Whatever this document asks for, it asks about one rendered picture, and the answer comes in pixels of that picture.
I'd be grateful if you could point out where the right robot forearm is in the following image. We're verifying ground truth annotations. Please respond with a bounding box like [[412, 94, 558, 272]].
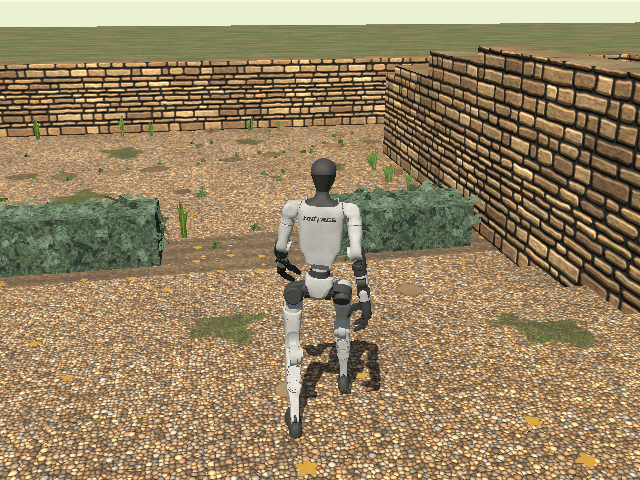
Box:
[[352, 246, 371, 302]]

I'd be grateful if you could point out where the robot left shin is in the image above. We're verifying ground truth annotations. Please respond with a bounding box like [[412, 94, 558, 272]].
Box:
[[285, 347, 301, 424]]

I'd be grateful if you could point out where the left robot forearm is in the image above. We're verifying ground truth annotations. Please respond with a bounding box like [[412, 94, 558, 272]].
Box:
[[274, 238, 288, 268]]

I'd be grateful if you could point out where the robot right hand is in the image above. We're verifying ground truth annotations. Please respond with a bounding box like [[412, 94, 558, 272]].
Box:
[[347, 300, 372, 332]]

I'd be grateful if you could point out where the robot left upper arm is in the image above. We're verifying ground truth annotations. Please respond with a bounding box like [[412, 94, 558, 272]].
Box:
[[276, 200, 302, 253]]

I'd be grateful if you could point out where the robot right shin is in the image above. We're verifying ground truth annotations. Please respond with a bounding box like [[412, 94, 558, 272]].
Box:
[[336, 320, 350, 377]]

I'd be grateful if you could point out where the robot left hand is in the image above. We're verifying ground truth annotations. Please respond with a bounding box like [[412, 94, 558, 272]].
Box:
[[277, 260, 301, 282]]

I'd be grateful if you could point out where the robot right upper arm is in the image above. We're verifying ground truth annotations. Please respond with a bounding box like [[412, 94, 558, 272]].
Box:
[[343, 202, 363, 261]]

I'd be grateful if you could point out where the robot shin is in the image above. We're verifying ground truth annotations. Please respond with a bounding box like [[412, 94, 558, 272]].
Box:
[[285, 347, 301, 424], [336, 320, 350, 377]]

